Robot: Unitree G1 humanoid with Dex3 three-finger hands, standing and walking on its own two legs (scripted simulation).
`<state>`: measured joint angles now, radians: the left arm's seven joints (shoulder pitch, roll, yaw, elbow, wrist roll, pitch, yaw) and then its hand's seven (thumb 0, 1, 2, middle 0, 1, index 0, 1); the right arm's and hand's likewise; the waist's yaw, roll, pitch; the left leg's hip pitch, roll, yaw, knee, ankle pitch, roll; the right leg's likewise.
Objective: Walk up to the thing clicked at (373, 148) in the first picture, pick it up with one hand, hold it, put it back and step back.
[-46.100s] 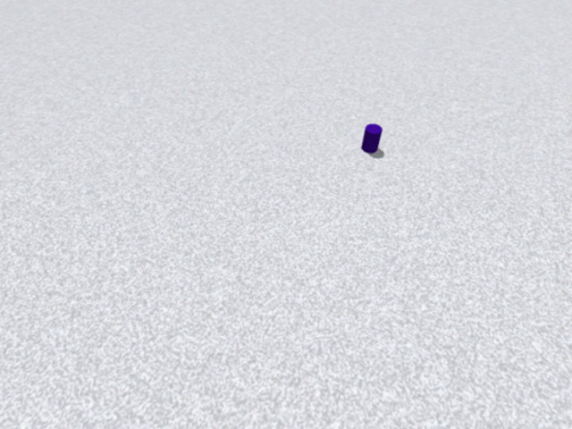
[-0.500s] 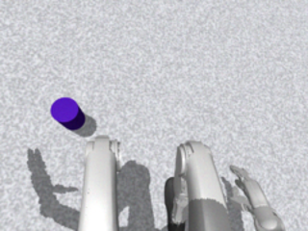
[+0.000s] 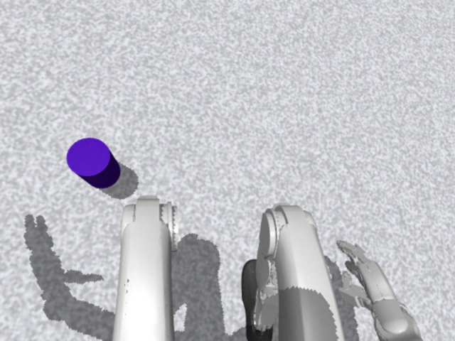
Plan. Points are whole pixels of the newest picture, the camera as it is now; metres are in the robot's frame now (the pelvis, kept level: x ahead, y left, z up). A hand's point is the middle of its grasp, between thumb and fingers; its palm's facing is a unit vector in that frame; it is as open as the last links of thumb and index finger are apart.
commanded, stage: go down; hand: left
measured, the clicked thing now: (96, 165) +0.43 +0.31 -0.30
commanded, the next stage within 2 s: approach in 0.06 s
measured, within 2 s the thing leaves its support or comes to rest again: neither
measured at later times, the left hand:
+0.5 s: hand out of the picture +0.29 +0.46 -0.07, palm faces +0.46 -0.89 -0.01, open 17.5 cm
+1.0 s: hand (47, 181) +0.36 +0.38 -0.24, palm faces +0.41 -0.91 +0.02, open 17.4 cm
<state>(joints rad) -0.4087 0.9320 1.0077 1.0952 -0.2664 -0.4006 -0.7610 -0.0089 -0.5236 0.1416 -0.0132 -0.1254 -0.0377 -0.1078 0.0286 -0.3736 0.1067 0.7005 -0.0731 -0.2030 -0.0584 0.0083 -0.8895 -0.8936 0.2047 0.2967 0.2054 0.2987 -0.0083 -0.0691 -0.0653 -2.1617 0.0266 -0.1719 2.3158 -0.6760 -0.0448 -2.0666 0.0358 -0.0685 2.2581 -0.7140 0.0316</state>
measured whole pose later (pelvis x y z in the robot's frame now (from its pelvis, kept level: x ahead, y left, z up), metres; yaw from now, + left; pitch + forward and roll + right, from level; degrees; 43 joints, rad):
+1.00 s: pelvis -0.01 +0.02 -0.09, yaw -7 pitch +14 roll -14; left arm -0.49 0.87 0.84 1.44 -0.25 -0.98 -0.43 -0.01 -0.61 0.11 -0.06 -0.16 -0.10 -0.13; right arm -0.18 -0.38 0.40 0.60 -0.31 -0.06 0.04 0.00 -0.89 -0.88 0.21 0.30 0.21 0.30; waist -0.14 -0.26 0.21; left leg -2.22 0.02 -0.35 2.67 -0.71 -0.05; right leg -2.09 0.11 -0.18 2.49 -0.69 0.05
